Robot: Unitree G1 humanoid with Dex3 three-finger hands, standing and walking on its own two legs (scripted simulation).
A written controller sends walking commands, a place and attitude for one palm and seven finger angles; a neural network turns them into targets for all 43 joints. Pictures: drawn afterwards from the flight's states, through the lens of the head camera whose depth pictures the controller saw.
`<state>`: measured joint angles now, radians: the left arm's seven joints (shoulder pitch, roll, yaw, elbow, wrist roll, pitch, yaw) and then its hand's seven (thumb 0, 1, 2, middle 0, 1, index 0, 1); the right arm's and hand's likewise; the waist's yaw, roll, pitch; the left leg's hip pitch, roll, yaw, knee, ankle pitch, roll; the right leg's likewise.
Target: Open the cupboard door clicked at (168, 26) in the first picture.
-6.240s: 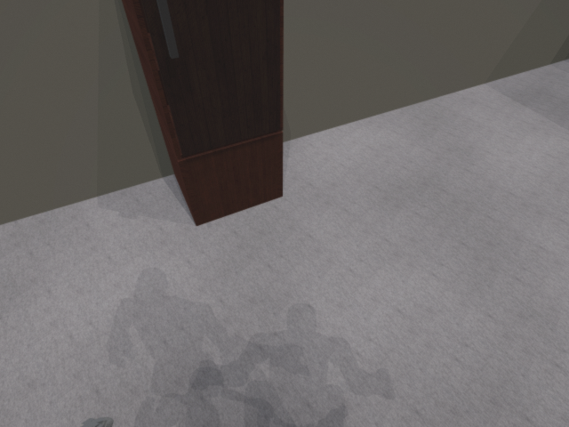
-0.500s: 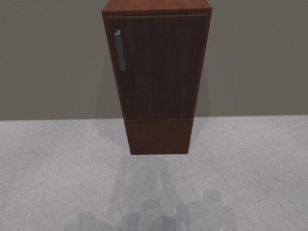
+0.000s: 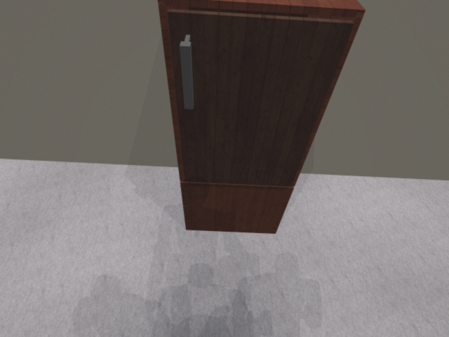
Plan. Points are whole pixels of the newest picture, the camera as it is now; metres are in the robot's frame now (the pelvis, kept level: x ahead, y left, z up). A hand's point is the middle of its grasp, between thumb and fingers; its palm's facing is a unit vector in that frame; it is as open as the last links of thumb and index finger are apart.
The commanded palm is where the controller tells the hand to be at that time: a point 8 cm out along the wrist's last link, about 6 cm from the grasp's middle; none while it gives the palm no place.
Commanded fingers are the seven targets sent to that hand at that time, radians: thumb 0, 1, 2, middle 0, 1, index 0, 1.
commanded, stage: take the last steps up to it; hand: left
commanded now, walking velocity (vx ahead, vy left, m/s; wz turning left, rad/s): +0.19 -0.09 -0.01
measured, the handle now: (188, 73) +0.66 +0.15 +0.12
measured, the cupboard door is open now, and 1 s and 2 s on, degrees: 0 0 0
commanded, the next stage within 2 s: come to a stop and stand still in 0.10 s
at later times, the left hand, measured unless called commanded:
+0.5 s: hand (172, 309) +0.20 +0.12 -0.15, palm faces +0.05 -0.96 -0.26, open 7.3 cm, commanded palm none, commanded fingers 0.00 0.90 0.90 -0.20 -0.30 -0.20 -0.30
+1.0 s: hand out of the picture +0.07 +0.18 -0.17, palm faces +0.08 -0.97 -0.22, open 7.4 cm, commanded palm none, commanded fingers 0.00 0.90 0.90 -0.20 -0.30 -0.20 -0.30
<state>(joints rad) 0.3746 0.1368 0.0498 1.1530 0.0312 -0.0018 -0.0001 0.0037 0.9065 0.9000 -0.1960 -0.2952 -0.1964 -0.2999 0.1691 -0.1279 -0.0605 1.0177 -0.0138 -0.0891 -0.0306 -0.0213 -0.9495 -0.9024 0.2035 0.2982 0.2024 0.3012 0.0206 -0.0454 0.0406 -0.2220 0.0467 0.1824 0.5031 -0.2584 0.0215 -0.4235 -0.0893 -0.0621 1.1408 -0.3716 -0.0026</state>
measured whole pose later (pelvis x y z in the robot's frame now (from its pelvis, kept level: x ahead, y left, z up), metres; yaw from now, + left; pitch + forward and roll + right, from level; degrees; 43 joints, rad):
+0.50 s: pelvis +0.11 -0.06 +0.00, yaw +2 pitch -1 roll +2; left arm 0.11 0.13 0.04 0.99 0.03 0.01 0.04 -0.01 0.92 0.90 -0.20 -0.30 -0.20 -0.30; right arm 0.22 -0.20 -0.06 1.06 -0.01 0.06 -0.02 0.00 -0.91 -0.90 0.20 0.30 0.20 0.30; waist 0.00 0.04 0.11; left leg -0.42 0.01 0.03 1.05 -0.48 -0.05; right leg -0.33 -0.07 -0.15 0.54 -0.19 -0.06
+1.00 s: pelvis +0.08 -0.01 +0.01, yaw +2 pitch +0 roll +1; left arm 0.28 0.20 0.03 1.09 0.02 0.05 0.02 0.00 0.91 0.90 -0.19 -0.29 -0.19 -0.30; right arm 0.23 -0.15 -0.02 1.06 -0.01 0.00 -0.03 0.01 -0.92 -0.90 0.20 0.30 0.20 0.30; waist 0.02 -0.04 0.02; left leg -0.18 -0.03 0.06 0.40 -0.22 0.03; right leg -0.25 -0.04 -0.02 0.62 -0.36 0.03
